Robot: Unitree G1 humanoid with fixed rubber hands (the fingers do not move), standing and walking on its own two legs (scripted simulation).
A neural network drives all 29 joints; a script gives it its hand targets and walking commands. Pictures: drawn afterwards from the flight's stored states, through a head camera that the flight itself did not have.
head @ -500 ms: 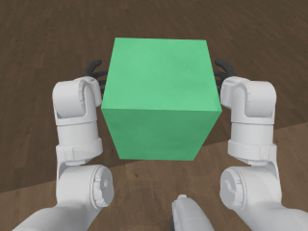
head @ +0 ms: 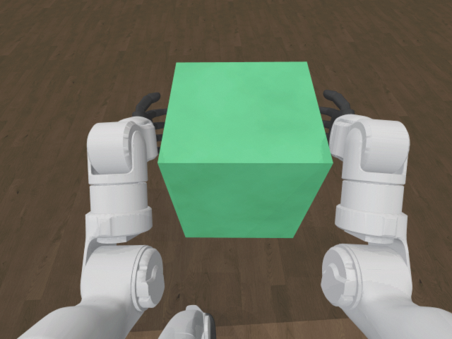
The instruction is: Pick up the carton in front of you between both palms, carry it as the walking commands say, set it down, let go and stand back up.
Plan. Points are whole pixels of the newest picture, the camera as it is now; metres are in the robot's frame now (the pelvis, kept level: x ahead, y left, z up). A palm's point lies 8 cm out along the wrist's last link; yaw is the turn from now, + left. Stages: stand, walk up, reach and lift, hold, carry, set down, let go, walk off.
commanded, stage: carry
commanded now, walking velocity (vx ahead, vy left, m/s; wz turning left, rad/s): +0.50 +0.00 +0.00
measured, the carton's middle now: (240, 158) +0.39 +0.01 +0.10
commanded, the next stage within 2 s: none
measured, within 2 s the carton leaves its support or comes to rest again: neither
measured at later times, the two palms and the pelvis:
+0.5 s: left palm (193, 21) +0.67 +0.12 +0.22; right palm (335, 20) +0.69 -0.18 +0.22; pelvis +0.31 -0.03 +0.04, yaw +0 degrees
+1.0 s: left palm out of the picture +1.00 +0.14 +0.17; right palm out of the picture +0.98 -0.16 +0.18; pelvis +0.63 +0.00 +0.06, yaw -2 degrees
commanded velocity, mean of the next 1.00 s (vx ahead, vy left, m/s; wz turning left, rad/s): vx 0.50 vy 0.00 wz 0.00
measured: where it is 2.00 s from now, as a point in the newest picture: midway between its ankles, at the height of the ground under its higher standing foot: (243, 142)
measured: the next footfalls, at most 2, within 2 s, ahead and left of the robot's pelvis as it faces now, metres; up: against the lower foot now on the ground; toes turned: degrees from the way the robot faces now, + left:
right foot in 0.38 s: +0.42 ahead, -0.11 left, +0.05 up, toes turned -8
left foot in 0.88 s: +0.74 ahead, +0.07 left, +0.05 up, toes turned +6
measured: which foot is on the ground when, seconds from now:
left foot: down 0.00-0.42, up 0.44-0.86, down 0.88-1.00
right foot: down 0.00-0.04, up 0.06-0.36, down 0.38-0.86, up 0.88-1.00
